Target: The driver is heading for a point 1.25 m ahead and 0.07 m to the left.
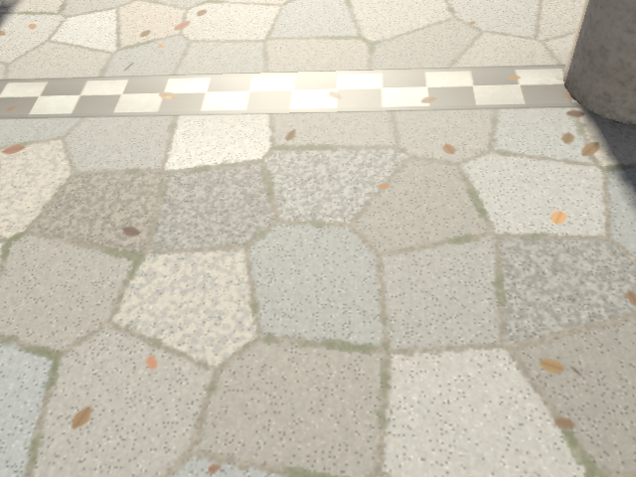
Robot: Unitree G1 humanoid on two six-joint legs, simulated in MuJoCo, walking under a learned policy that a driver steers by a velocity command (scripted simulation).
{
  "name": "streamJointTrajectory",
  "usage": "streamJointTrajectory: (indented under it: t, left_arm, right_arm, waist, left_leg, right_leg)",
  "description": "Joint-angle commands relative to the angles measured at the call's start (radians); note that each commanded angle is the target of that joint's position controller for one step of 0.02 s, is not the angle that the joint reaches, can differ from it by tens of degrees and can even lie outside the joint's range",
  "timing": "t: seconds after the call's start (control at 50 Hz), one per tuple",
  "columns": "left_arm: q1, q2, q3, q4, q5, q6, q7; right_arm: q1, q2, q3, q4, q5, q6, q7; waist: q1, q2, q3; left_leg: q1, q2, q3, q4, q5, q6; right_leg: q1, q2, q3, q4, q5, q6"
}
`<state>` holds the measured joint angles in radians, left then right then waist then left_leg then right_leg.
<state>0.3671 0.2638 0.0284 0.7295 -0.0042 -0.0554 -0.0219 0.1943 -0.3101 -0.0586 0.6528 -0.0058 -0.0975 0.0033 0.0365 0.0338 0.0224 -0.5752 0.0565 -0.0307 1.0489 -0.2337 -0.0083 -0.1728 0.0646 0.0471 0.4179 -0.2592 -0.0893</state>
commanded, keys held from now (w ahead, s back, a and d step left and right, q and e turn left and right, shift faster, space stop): w+e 0.20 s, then w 0.24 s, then w+q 0.56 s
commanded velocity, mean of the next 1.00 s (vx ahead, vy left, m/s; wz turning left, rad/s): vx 0.49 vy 0.00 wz -0.04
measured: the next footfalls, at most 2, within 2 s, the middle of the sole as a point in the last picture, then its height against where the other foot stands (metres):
left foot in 0.28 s outside the picture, level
right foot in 0.76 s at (459, 447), level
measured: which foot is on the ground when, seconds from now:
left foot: up 0.00-0.26, down 0.28-0.76, up 0.78-1.00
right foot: down 0.00-0.30, up 0.32-0.74, down 0.76-1.00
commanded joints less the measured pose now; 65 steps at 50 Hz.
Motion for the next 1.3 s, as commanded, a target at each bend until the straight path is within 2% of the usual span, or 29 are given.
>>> streamJointTrajectory:
  t: [0.02,0.08,0.16,0.24,0.28,0.3,0.32,0.34,0.36,0.38,0.42,0.46,0.52,0.56,0.66,0.7,0.74,0.76,0.78,0.8,0.82,0.88,1.0,1.08,1.18,1.22,1.26,1.28,1.3]
  left_arm:
    - [-0.015,0.188,0.052,-0.064,-0.009,-0.014,0.028]
    - [0.027,0.190,0.056,-0.038,-0.016,-0.004,0.044]
    - [0.079,0.194,0.063,-0.008,-0.031,0.007,0.052]
    - [0.058,0.196,0.074,0.001,-0.022,0.021,0.059]
    - [0.036,0.168,0.064,-0.010,-0.009,0.025,0.050]
    - [0.038,0.117,0.043,-0.036,0.012,0.023,0.046]
    - [0.227,0.019,0.016,-0.025,-0.017,0.014,0.039]
    - [0.191,0.123,0.030,-0.005,-0.037,0.008,0.039]
    - [0.044,0.180,0.047,-0.031,-0.042,0.005,0.037]
    - [-0.042,0.174,0.044,-0.056,-0.029,0.000,0.040]
    - [-0.082,0.146,0.045,-0.074,-0.012,-0.009,0.030]
    - [-0.063,0.105,0.034,-0.068,-0.010,-0.007,0.025]
    - [-0.156,0.065,0.013,-0.107,0.012,-0.017,0.021]
    - [-0.230,0.054,0.003,-0.123,0.011,-0.030,0.013]
    - [-0.355,0.096,0.016,-0.156,-0.006,-0.051,-0.004]
    - [-0.338,0.125,0.030,-0.156,-0.010,-0.057,-0.004]
    - [-0.195,0.169,0.059,-0.119,-0.006,-0.059,0.008]
    - [-0.042,0.230,0.078,-0.105,0.012,-0.058,0.020]
    - [0.034,0.312,0.097,-0.087,0.026,-0.041,0.020]
    - [0.038,0.239,0.083,-0.077,0.017,-0.038,0.012]
    - [-0.012,0.174,0.065,-0.079,0.007,-0.038,0.011]
    - [-0.142,0.093,0.041,-0.070,0.018,-0.043,0.008]
    - [-0.136,0.139,0.067,-0.016,0.012,-0.066,0.018]
    - [-0.110,0.179,0.076,0.011,0.006,-0.053,0.027]
    - [-0.047,0.221,0.090,0.051,-0.017,-0.024,0.029]
    - [-0.050,0.253,0.098,0.050,-0.023,-0.010,0.035]
    - [-0.066,0.259,0.097,0.041,-0.030,0.003,0.044]
    - [-0.047,0.215,0.078,0.023,-0.006,-0.002,0.047]
    - [0.046,0.071,0.031,-0.040,0.028,-0.029,0.030]
  right_arm:
    - [-0.090,-0.069,-0.020,-0.080,-0.011,-0.013,0.004]
    - [-0.210,-0.026,-0.001,-0.105,-0.001,-0.017,0.014]
    - [-0.313,-0.041,-0.002,-0.129,0.015,-0.029,0.033]
    - [-0.244,-0.084,-0.021,-0.108,0.016,-0.040,0.034]
    - [-0.041,-0.136,-0.050,-0.062,0.007,-0.043,0.020]
    - [0.128,-0.183,-0.058,-0.049,-0.009,-0.040,0.011]
    - [0.203,-0.233,-0.072,0.009,-0.010,-0.031,0.024]
    - [0.200,-0.130,-0.051,0.004,0.013,-0.031,0.029]
    - [0.129,-0.086,-0.038,0.000,0.018,-0.027,0.024]
    - [0.073,-0.082,-0.032,-0.001,0.009,-0.021,0.022]
    - [0.041,-0.060,-0.021,0.014,-0.009,-0.021,0.020]
    - [0.048,-0.051,-0.018,0.032,0.003,-0.026,0.020]
    - [0.070,-0.102,-0.028,0.055,0.024,-0.021,0.014]
    - [0.081,-0.127,-0.035,0.062,0.028,-0.010,0.007]
    - [0.176,-0.156,-0.041,0.096,0.042,0.014,-0.002]
    - [0.179,-0.162,-0.043,0.098,0.041,0.024,-0.006]
    - [0.178,-0.126,-0.030,0.096,0.031,0.030,-0.008]
    - [0.165,-0.061,-0.005,0.070,0.013,0.028,-0.005]
    - [0.278,0.026,0.021,0.038,0.026,0.017,-0.009]
    - [0.278,-0.060,0.001,0.050,0.052,0.016,-0.013]
    - [0.204,-0.117,-0.018,0.044,0.059,0.022,-0.013]
    - [0.132,-0.089,-0.025,0.032,0.037,0.045,-0.008]
    - [0.044,-0.027,-0.011,-0.018,0.028,0.070,0.008]
    - [-0.083,-0.012,0.002,-0.057,0.028,0.059,0.035]
    - [-0.201,-0.028,0.000,-0.123,0.031,0.060,0.061]
    - [-0.164,-0.061,-0.017,-0.131,0.027,0.066,0.064]
    - [0.077,-0.140,-0.065,-0.076,0.029,0.075,0.051]
    - [0.238,-0.217,-0.097,-0.038,0.034,0.088,0.029]
    - [0.187,-0.321,-0.105,-0.052,0.038,0.077,0.024]
  waist:
    - [-0.008,-0.083,0.019]
    - [0.029,-0.113,0.033]
    - [0.056,-0.120,0.045]
    - [0.009,-0.162,0.019]
    - [-0.097,-0.164,-0.136]
    - [-0.158,-0.072,-0.306]
    - [-0.068,0.291,-0.437]
    - [-0.103,0.186,-0.355]
    - [-0.122,0.083,-0.191]
    - [-0.101,-0.005,-0.100]
    - [-0.052,0.017,-0.035]
    - [-0.030,0.052,-0.035]
    - [-0.040,0.040,0.007]
    - [-0.062,0.032,0.019]
    - [-0.095,0.043,0.009]
    - [-0.066,0.057,-0.001]
    - [0.015,0.047,-0.069]
    - [0.087,-0.041,-0.197]
    - [0.049,-0.317,-0.329]
    - [0.059,-0.291,-0.295]
    - [0.058,-0.206,-0.171]
    - [-0.010,-0.161,-0.034]
    - [-0.024,-0.097,0.016]
    - [0.019,-0.077,0.048]
    - [0.038,-0.077,0.075]
    - [-0.004,-0.114,0.020]
    - [-0.147,-0.104,-0.121]
    - [-0.209,-0.004,-0.211]
    - [-0.071,0.245,-0.306]
  left_leg:
    - [-0.146,0.000,-0.015,-0.166,0.145,-0.035]
    - [-0.069,-0.047,0.001,-0.388,0.280,-0.055]
    - [-0.007,-0.073,-0.021,-0.527,0.329,-0.042]
    - [0.100,-0.071,-0.024,-0.573,0.237,0.010]
    - [0.416,-0.063,0.009,-0.598,0.246,0.078]
    - [0.720,0.105,-0.180,-0.548,0.196,0.150]
    - [1.047,0.336,-0.684,-0.643,-0.023,0.323]
    - [0.976,0.324,-0.772,-0.743,-0.238,0.293]
    - [0.826,0.283,-0.600,-0.764,-0.219,0.254]
    - [0.681,0.243,-0.482,-0.782,-0.096,0.234]
    - [0.518,0.181,-0.347,-0.827,0.093,0.232]
    - [0.471,0.151,-0.287,-0.864,0.163,0.248]
    - [0.408,0.146,-0.237,-0.909,0.219,0.275]
    - [0.374,0.113,-0.184,-0.912,0.217,0.254]
    - [0.392,0.126,-0.206,-0.845,0.182,0.202]
    - [0.414,0.142,-0.244,-0.793,0.146,0.175]
    - [0.367,0.078,-0.211,-0.624,0.208,0.127]
    - [0.241,0.010,-0.158,-0.348,0.076,0.086]
    - [-0.061,-0.106,-0.042,-0.018,-0.318,0.028]
    - [-0.183,-0.065,-0.103,0.148,-0.344,0.020]
    - [-0.224,-0.025,-0.110,0.198,-0.254,0.023]
    - [-0.134,0.052,-0.088,0.126,-0.085,0.010]
    - [-0.142,0.067,-0.075,-0.055,0.096,-0.012]
    - [-0.098,0.051,-0.011,-0.274,0.253,0.005]
    - [-0.090,0.019,0.059,-0.404,0.170,0.061]
    - [0.021,-0.044,0.117,-0.415,0.068,0.102]
    - [0.371,-0.128,0.145,-0.486,0.086,0.165]
    - [0.684,-0.026,-0.042,-0.501,0.102,0.220]
    - [0.982,0.231,-0.626,-0.601,-0.084,0.409]
  right_leg:
    - [0.082,-0.215,0.254,-0.219,0.260,-0.152]
    - [0.038,-0.176,0.208,-0.203,0.277,-0.120]
    - [0.062,-0.207,0.278,-0.169,0.240,-0.109]
    - [0.156,-0.247,0.319,-0.073,0.410,-0.077]
    - [0.126,-0.171,0.257,0.180,0.655,-0.033]
    - [-0.037,-0.108,0.224,0.456,0.431,-0.007]
    - [-0.410,0.054,0.153,0.797,-0.289,0.067]
    - [-0.516,-0.006,0.189,0.900,-0.291,0.068]
    - [-0.547,-0.045,0.160,0.905,-0.201,0.067]
    - [-0.523,-0.083,0.119,0.872,-0.135,0.067]
    - [-0.463,-0.138,0.098,0.781,-0.071,0.067]
    - [-0.433,-0.155,0.064,0.701,-0.066,0.074]
    - [-0.443,-0.167,0.021,0.505,-0.022,0.104]
    - [-0.392,-0.150,0.007,0.343,0.109,0.114]
    - [-0.256,-0.092,0.014,0.134,0.268,0.122]
    - [-0.186,-0.087,0.016,0.085,0.230,0.101]
    - [0.043,-0.095,0.002,0.035,0.184,0.059]
    - [0.271,-0.256,0.149,0.041,0.139,-0.003]
    - [0.531,-0.486,0.533,-0.037,-0.022,-0.136]
    - [0.484,-0.488,0.682,-0.117,-0.215,-0.164]
    - [0.384,-0.452,0.540,-0.131,-0.217,-0.129]
    - [0.138,-0.339,0.240,-0.199,0.065,-0.086]
    - [0.092,-0.331,0.009,-0.278,0.310,-0.106]
    - [0.112,-0.317,-0.114,-0.286,0.335,-0.082]
    - [0.243,-0.352,-0.188,-0.218,0.465,-0.048]
    - [0.277,-0.350,-0.225,-0.087,0.796,-0.027]
    - [0.182,-0.308,-0.272,0.253,0.936,0.014]
    - [-0.072,-0.265,-0.268,0.556,0.604,0.059]
    - [-0.514,-0.058,-0.162,0.894,-0.323,0.116]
